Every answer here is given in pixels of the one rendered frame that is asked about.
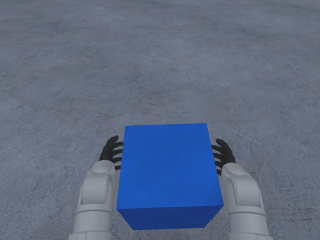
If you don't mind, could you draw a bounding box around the carton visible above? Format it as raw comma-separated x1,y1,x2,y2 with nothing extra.
116,123,224,230

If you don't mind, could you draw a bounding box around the robot left hand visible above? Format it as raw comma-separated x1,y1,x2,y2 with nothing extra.
99,135,124,170

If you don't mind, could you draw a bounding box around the left robot forearm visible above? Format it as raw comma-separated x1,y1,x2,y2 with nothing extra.
68,160,117,240

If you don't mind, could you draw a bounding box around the right robot forearm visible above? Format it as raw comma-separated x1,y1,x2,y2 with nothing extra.
221,162,274,240

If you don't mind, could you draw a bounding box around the robot right hand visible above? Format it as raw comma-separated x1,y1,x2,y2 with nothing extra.
211,138,236,176

